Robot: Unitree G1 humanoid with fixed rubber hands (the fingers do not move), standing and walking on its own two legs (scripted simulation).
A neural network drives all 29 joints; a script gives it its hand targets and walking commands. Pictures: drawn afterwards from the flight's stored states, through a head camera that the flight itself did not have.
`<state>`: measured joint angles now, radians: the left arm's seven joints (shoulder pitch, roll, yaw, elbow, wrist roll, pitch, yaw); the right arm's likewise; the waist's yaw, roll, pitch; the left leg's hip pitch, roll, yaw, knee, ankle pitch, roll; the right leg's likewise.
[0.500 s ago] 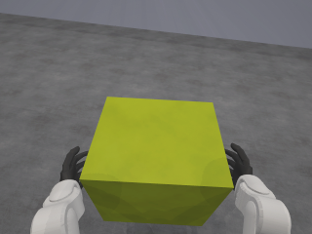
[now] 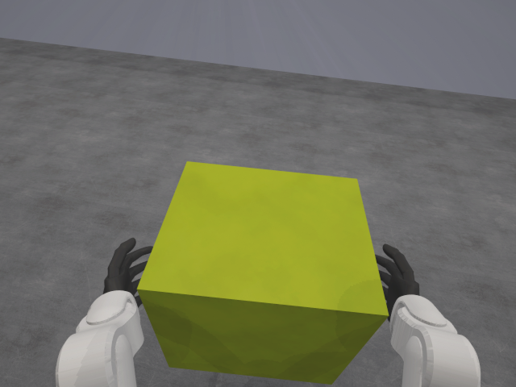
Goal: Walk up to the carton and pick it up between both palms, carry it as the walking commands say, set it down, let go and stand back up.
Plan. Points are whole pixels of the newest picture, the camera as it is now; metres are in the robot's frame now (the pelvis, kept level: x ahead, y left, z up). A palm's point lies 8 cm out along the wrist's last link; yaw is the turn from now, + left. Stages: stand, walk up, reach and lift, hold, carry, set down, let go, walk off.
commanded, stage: carry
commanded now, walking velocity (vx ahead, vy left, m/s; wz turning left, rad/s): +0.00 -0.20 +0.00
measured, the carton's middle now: (260, 275) +0.32 +0.01 +0.01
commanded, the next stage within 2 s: none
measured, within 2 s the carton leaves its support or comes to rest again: neither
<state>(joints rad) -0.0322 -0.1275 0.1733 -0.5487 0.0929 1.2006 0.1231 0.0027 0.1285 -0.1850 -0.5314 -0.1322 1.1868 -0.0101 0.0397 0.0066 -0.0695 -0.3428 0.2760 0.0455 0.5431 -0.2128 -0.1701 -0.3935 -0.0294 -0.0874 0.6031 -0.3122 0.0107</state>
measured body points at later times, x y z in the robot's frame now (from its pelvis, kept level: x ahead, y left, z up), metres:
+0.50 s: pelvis -0.06 -0.21 +0.01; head -0.09 -0.19 +0.46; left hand +0.15 +0.01 +0.09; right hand +0.20 -0.36 +0.11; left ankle -0.07 -0.04 -0.72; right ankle -0.04 -0.34 -0.66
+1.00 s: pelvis -0.13 -0.39 +0.02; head -0.13 -0.34 +0.46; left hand +0.10 -0.19 +0.07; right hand +0.12 -0.56 +0.11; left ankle -0.15 -0.29 -0.72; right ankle -0.05 -0.48 -0.68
